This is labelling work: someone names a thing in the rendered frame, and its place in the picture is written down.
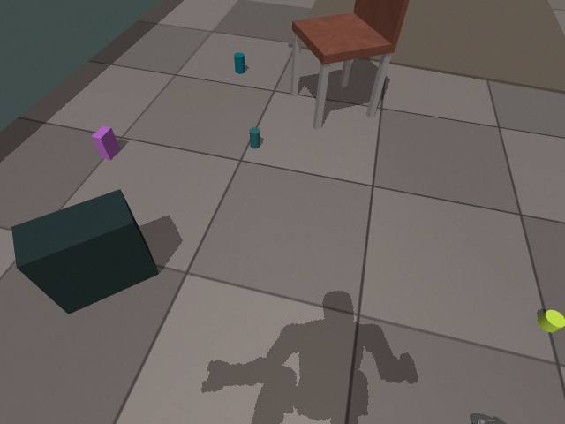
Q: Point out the chair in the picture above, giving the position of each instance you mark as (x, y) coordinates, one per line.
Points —
(372, 29)

